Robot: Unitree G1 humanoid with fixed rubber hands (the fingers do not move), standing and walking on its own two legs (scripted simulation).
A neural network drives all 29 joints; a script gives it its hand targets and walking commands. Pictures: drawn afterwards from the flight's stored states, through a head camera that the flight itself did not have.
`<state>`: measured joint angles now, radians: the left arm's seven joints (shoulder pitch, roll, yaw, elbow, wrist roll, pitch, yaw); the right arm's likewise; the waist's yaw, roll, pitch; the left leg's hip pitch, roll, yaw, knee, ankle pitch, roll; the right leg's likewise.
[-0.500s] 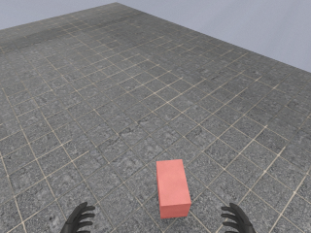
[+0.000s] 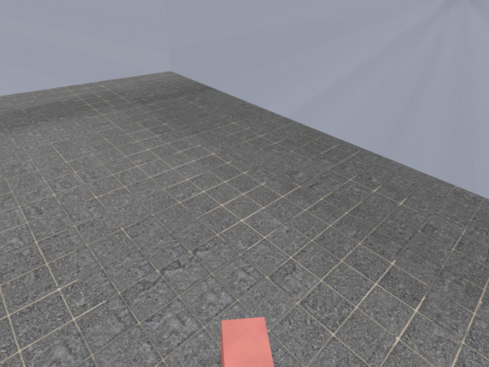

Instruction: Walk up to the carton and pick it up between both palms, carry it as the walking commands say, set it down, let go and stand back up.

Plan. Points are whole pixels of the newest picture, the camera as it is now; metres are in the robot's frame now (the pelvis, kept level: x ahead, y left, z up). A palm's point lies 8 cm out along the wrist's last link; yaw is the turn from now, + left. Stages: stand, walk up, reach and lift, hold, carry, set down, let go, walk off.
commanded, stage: stand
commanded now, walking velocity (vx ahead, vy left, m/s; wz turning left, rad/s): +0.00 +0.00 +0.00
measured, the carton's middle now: out of the picture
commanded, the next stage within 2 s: none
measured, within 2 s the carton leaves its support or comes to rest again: neither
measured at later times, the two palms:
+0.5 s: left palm out of the picture -0.03 +0.21 -0.17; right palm out of the picture -0.04 -0.18 -0.16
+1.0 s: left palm out of the picture -0.05 +0.20 -0.16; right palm out of the picture -0.06 -0.16 -0.16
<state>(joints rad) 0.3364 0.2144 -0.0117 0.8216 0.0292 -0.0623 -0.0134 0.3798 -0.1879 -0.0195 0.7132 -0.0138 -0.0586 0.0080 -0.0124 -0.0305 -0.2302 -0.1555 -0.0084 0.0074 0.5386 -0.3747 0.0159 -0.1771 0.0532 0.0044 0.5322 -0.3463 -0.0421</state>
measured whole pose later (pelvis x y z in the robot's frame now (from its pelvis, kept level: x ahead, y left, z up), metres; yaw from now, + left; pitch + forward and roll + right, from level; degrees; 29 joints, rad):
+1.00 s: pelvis +0.00 +0.02 -0.01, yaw +0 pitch +1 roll -1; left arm 0.45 0.08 0.00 1.15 0.02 -0.02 0.05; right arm 0.49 -0.05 0.01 1.12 -0.03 -0.03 -0.06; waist 0.00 -0.01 -0.18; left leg -0.21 -0.03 0.02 0.60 -0.41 0.05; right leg -0.23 0.03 0.00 0.59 -0.38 -0.01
